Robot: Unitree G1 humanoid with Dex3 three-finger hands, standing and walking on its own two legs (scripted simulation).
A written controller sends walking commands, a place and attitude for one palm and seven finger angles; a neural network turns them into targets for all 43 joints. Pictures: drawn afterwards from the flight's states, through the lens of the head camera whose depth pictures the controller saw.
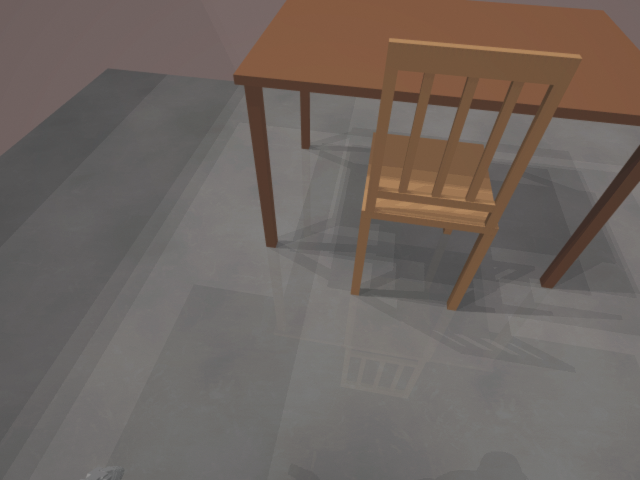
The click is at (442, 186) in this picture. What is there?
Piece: chair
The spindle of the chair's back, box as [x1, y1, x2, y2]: [432, 77, 478, 197]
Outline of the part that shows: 478,78 467,77 433,187 432,196 439,197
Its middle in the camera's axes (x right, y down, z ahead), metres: +0.32 -0.23 +0.94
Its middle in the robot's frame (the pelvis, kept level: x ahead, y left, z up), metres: +0.87 -0.27 -0.07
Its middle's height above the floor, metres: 0.70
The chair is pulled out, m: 0.00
